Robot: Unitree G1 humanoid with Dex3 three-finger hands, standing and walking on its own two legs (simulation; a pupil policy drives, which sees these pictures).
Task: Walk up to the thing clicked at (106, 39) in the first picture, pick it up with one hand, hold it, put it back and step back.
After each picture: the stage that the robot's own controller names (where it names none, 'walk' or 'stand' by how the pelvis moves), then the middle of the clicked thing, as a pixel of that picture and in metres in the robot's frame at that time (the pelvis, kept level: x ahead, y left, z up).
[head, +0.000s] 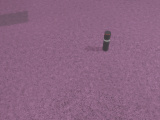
stand; (106, 41) +1.32 -0.26 -0.65
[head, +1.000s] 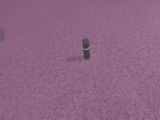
walk; (86, 49) +1.21 +0.07 -0.63
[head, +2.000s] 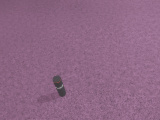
walk; (59, 86) +0.72 +0.29 -0.64
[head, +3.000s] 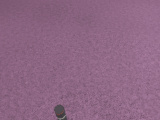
walk; (61, 116) +0.48 +0.23 -0.64
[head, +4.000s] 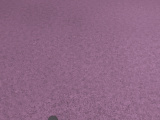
stand; out of the picture +0.42 +0.22 -0.66
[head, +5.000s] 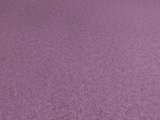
stand; out of the picture +0.37 +0.22 -0.66
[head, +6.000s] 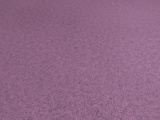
stand; out of the picture +0.37 +0.24 -0.66
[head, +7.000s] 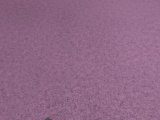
stand; out of the picture +0.37 +0.25 -0.66
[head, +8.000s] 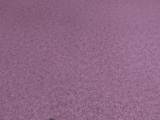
stand; out of the picture +0.39 +0.24 -0.66
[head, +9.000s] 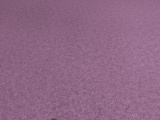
stand; out of the picture +0.39 +0.22 -0.66
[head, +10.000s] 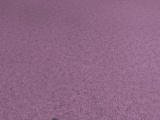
stand; out of the picture +0.39 +0.22 -0.66
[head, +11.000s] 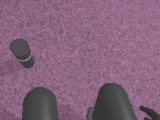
go down; (24, 55) +0.48 +0.23 -0.33
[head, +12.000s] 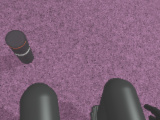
go down; (22, 49) +0.48 +0.25 -0.27
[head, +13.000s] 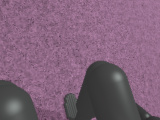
close in; out of the picture +0.46 +0.30 -0.17
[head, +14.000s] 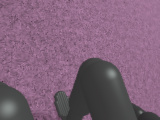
close; out of the picture +0.46 +0.31 -0.16
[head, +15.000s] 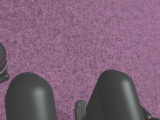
lift; out of the picture +0.34 +0.27 -0.12
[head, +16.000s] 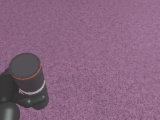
lift; (34, 86) +0.31 +0.17 +0.05
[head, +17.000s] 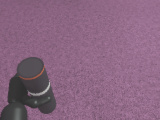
hold; (40, 89) +0.32 +0.15 +0.01
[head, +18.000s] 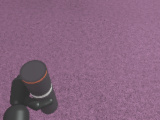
hold; (42, 91) +0.31 +0.15 +0.02
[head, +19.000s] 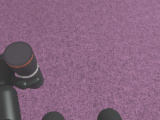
crouch; (28, 70) +0.38 +0.18 -0.03
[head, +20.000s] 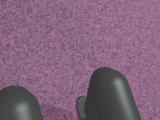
lower; out of the picture +0.48 +0.28 -0.08
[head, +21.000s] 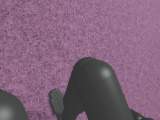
lower; out of the picture +0.46 +0.30 -0.17
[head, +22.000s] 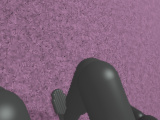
lower; out of the picture +0.45 +0.31 -0.17
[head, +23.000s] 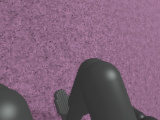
lower; out of the picture +0.44 +0.31 -0.16
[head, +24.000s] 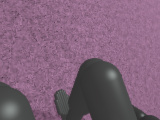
lower; out of the picture +0.44 +0.31 -0.16
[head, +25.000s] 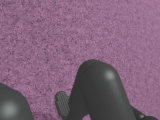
open; out of the picture +0.44 +0.29 -0.17
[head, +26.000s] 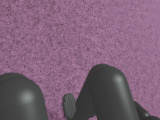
stand; out of the picture +0.44 +0.27 -0.19
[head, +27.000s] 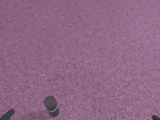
stand; (52, 107) +0.41 +0.18 -0.54
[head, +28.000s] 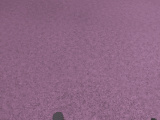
stand; out of the picture +0.42 +0.18 -0.60
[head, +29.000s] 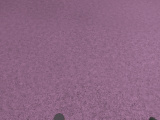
stand; out of the picture +0.41 +0.17 -0.60
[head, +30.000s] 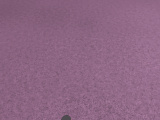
stand; out of the picture +0.43 +0.16 -0.65
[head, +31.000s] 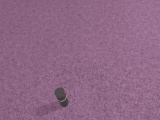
walk; (62, 98) +0.48 +0.20 -0.62
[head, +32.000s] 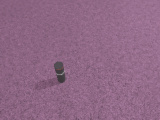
walk; (60, 73) +0.68 +0.17 -0.62
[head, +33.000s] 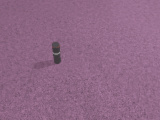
stand; (56, 53) +0.98 +0.21 -0.64
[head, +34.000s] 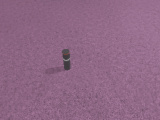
stand; (66, 60) +1.03 +0.17 -0.65
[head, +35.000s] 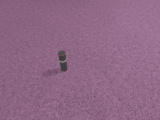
stand; (63, 61) +1.03 +0.21 -0.66
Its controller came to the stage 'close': yes
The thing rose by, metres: 0.68
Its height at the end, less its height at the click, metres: +0.00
